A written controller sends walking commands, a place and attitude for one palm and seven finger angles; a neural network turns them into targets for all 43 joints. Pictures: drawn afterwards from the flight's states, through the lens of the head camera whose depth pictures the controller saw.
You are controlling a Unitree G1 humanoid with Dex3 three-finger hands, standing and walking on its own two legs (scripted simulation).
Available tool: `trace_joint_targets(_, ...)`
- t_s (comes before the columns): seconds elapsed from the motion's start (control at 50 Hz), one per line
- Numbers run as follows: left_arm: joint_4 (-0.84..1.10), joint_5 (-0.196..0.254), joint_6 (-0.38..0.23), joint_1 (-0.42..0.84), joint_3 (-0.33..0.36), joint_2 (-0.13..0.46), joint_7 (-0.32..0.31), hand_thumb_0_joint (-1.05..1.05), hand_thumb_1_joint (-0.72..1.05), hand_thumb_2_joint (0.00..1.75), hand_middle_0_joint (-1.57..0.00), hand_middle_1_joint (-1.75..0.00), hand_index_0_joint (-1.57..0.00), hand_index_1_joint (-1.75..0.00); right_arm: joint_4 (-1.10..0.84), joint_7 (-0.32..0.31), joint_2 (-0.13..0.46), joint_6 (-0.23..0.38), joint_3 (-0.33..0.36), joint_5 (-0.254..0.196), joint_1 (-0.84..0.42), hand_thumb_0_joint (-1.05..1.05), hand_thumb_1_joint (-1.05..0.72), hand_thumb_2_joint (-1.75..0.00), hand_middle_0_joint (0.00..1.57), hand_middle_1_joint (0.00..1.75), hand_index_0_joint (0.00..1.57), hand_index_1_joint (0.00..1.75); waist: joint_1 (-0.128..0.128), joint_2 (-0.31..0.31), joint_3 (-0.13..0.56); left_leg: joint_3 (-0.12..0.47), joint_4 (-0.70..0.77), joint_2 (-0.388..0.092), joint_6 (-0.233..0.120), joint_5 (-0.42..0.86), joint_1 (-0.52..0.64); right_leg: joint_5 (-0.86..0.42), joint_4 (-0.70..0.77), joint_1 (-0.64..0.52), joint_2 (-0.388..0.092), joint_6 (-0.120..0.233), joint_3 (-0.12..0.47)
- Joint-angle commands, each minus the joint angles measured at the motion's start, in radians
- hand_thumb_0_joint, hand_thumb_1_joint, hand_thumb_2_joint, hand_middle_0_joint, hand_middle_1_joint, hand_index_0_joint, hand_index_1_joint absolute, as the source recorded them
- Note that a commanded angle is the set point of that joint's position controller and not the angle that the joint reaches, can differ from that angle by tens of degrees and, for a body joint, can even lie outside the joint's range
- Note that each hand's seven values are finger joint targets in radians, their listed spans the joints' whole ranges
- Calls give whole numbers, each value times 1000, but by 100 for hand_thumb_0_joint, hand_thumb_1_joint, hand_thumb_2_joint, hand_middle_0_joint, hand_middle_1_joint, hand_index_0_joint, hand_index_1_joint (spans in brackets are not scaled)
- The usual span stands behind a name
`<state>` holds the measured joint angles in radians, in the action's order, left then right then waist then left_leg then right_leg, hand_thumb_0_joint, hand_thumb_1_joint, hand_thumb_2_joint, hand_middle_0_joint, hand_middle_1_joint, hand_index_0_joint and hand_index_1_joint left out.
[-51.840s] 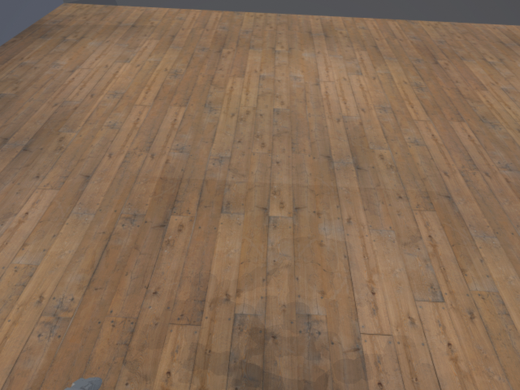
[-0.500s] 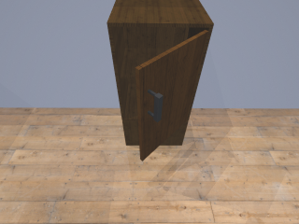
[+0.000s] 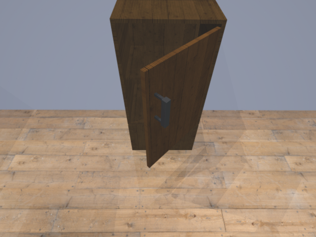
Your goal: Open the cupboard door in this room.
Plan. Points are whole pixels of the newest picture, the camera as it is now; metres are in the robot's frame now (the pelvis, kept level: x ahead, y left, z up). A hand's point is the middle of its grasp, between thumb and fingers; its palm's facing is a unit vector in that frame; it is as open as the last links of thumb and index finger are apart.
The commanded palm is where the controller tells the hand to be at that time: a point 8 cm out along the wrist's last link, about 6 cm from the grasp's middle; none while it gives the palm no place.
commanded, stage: look to check the result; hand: left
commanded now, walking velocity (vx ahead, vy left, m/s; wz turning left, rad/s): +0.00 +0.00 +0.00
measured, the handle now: (161, 110) +0.52 +0.02 -0.02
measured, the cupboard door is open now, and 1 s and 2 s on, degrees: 46 46 46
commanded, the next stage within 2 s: walk to a spot facing it in 0.28 s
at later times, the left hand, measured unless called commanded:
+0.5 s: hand out of the picture -0.01 +0.14 -0.18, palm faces +0.05 -0.99 -0.15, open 7.4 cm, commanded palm none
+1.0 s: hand out of the picture +0.09 +0.17 -0.17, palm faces -0.13 -0.96 -0.27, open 7.4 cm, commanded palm none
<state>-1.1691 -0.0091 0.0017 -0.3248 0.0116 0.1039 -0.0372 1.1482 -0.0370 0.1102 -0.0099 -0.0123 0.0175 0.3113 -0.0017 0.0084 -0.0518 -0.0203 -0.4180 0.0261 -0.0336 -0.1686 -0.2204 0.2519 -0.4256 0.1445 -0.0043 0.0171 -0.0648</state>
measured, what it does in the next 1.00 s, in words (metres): lifts its left foot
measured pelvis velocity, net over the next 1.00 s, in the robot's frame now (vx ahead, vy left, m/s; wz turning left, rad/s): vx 0.01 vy -0.02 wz -0.23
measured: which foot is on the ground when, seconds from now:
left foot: down 0.00-0.84, up 0.86-1.00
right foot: down 0.00-1.00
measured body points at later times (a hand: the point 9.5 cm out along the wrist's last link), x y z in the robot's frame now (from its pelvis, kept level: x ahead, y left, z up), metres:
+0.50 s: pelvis +0.01 -0.01 +0.00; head +0.03 -0.01 +0.45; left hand -0.01 +0.19 -0.16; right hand -0.01 -0.21 -0.17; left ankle +0.04 +0.10 -0.74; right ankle -0.01 -0.11 -0.74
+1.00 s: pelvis +0.01 -0.02 -0.01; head +0.06 -0.04 +0.44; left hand +0.10 +0.22 -0.15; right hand +0.06 -0.29 -0.15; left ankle +0.01 +0.11 -0.68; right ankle -0.01 -0.11 -0.74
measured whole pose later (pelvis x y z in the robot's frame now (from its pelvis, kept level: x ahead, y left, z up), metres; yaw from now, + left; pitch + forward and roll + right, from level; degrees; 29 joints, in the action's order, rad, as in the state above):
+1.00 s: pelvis +0.01 -0.02 -0.01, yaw -13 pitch +0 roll +1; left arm -0.98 -0.03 0.03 -0.21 0.09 0.19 -0.02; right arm 0.94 -0.04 0.22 -0.06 0.07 0.01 0.11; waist 0.04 0.00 -0.11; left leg 0.00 -1.02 -0.01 0.04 -0.48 -0.43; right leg 0.28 -0.54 0.26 0.10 0.07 0.13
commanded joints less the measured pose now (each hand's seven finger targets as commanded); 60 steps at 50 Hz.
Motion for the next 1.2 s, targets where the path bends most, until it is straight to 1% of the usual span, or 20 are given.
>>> trace_joint_targets(0.0, 16, 4, -13, -78, 10, 79, -5, 0, 90, 90, -20, -30, -20, -30, -12, -10, 75, 11, 12, 4, 73, 0, -90, -90, 20, 30, 20, 30, -4, -1, -53, 113, 93, -102, -13, 5, -1, -15, 101, 61, -92, 27, 97)
trace_joint_targets(0.36, 13, 4, -15, -72, 9, 75, -6, 0, 90, 90, -20, -30, -20, -30, 0, -13, 70, 15, 11, 3, 63, 0, -90, -90, 20, 30, 20, 30, -2, -5, -61, 105, 84, -104, -10, 59, 17, -46, 111, 44, -94, 26, 94)
trace_joint_targets(0.44, 27, 2, -7, -70, 25, 92, -4, 0, 90, 90, -20, -30, -20, -30, -4, -19, 88, 9, 22, 1, 55, 0, -90, -90, 20, 30, 20, 30, 2, -5, -51, 76, 40, -120, -11, 91, 46, -94, 91, 69, -92, 32, 120)
trace_joint_targets(0.5, 54, -3, 11, -43, 47, 109, 3, 0, 90, 90, -20, -30, -20, -30, -27, -24, 109, -6, 42, 4, 42, 0, -90, -90, 20, 30, 20, 30, -3, -14, -63, 50, 0, -133, -9, 20, 14, -72, 60, 111, -89, 44, 152)
trace_joint_targets(0.6, 119, -10, 28, 0, 75, 128, 18, 0, 90, 90, -20, -30, -20, -30, -94, -27, 149, -10, 71, 6, 14, 0, -90, -90, 20, 30, 20, 30, -4, 32, -34, 68, 5, -192, -28, -42, 5, -73, -36, 167, -50, 43, 167)
trace_joint_targets(0.72, 171, -16, 31, 6, 86, 135, 34, 0, 90, 90, -20, -30, -20, -30, -177, -26, 212, -7, 96, 8, -47, 0, -90, -90, 20, 30, 20, 30, 23, 84, 37, 100, 16, -291, -70, -74, -11, -61, -188, 174, 0, 27, 147)
trace_joint_targets(0.76, 183, -18, 30, 7, 89, 152, 36, 0, 90, 90, -20, -30, -20, -30, -204, -23, 216, -10, 101, 7, -74, 0, -90, -90, 20, 30, 20, 30, 33, 26, 45, 50, -51, -266, -48, -81, -37, -115, -148, 156, -14, 32, 186)
trace_joint_targets(0.78, 191, -21, 28, 8, 94, 178, 35, 0, 90, 90, -20, -30, -20, -30, -219, -20, 205, -14, 102, 6, -97, 0, -90, -90, 20, 30, 20, 30, 40, -49, 39, -13, -135, -212, -14, -120, -65, -166, -86, 150, -55, 48, 267)
trace_joint_targets(0.8, 193, -24, 23, 7, 101, 226, 31, 0, 90, 90, -20, -30, -20, -30, -235, -16, 177, -18, 100, 2, -110, 0, -90, -90, 20, 30, 20, 30, 42, -185, 49, -89, -281, -123, 29, -201, -138, -230, 8, 94, -157, 85, 425)
trace_joint_targets(0.82, 190, -20, 19, -19, 108, 264, 23, 0, 90, 90, -20, -30, -20, -30, -259, -10, 165, -23, 97, 1, -160, 0, -90, -90, 20, 30, 20, 30, 71, -247, 20, -78, -465, -41, 59, -372, -278, -369, 76, 21, -250, 159, 588)
trace_joint_targets(0.84, 186, -16, 21, -43, 114, 266, 12, 0, 90, 90, -20, -30, -20, -30, -275, -10, 173, -26, 98, 3, -184, 0, -90, -90, 20, 30, 20, 30, 82, -203, 28, 1, -611, -47, 56, -408, -332, -442, 81, -19, -276, 207, 628)
trace_joint_targets(0.86, 194, -16, 20, -8, 116, 266, 8, 0, 90, 90, -20, -30, -20, -30, -276, -10, 173, -21, 101, 0, -196, 0, -90, -90, 20, 30, 20, 30, 60, -143, 19, 50, -664, -60, 58, -377, -370, -511, 41, -51, -254, 235, 599)
trace_joint_targets(0.9, 221, -18, 14, 23, 115, 260, 4, 0, 90, 90, -20, -30, -20, -30, -291, -7, 170, -17, 96, -1, -208, 0, -90, -90, 20, 30, 20, 30, 47, -83, 52, 64, -666, -63, 68, -331, -372, -565, 4, -96, -212, 219, 540)
trace_joint_targets(0.96, 243, -18, 15, 32, 118, 273, 4, 0, 90, 90, -20, -30, -20, -30, -309, -7, 166, -20, 93, -4, -216, 0, -90, -90, 20, 30, 20, 30, 41, -97, 91, 56, -598, -49, 77, -303, -338, -576, -3, -131, -183, 202, 514)
trace_joint_targets(0.98, 252, -19, 18, 26, 118, 279, 7, 0, 90, 90, -20, -30, -20, -30, -322, -7, 169, -21, 92, -5, -239, 0, -90, -90, 20, 30, 20, 30, 52, -109, 76, 52, -575, -40, 78, -298, -318, -557, 4, -98, -170, 198, 522)
trace_joint_targets(1.06, 288, -24, 23, 46, 123, 300, 12, 0, 90, 90, -20, -30, -20, -30, -353, -7, 177, -13, 91, -12, -245, 0, -90, -90, 20, 30, 20, 30, 43, -136, 77, 62, -440, -22, 73, -302, -243, -495, 11, -44, -157, 196, 567)
trace_joint_targets(1.12, 316, -16, 27, 91, 125, 305, 19, 0, 90, 90, -20, -30, -20, -30, -350, -10, 183, -2, 88, -17, -183, 0, -90, -90, 20, 30, 20, 30, 6, -136, 97, 54, -192, 2, 65, -195, -76, -492, -33, 40, -104, 141, 551)
trace_joint_targets(1.14, 320, -13, 28, 120, 121, 296, 19, 0, 90, 90, -20, -30, -20, -30, -338, -13, 194, 6, 91, -19, -127, 0, -90, -90, 20, 30, 20, 30, -29, -122, 113, 65, -50, -19, 63, -105, 62, -407, -76, 133, -80, 100, 528)
trace_joint_targets(1.16, 343, -5, 29, 119, 114, 253, 24, 0, 90, 90, -20, -30, -20, -30, -330, -18, 258, 18, 97, -10, -78, 0, -90, -90, 20, 30, 20, 30, -47, 29, 143, 204, 81, -166, 19, -94, 226, -179, -168, 292, 15, 49, 435)
trace_joint_targets(1.18, 365, -2, 28, 97, 100, 205, 40, 0, 90, 90, -20, -30, -20, -30, -345, -19, 358, 21, 114, 6, -69, 0, -90, -90, 20, 30, 20, 30, -32, 314, 132, 472, 149, -447, -91, 35, 286, 312, -388, 470, 124, -17, 234)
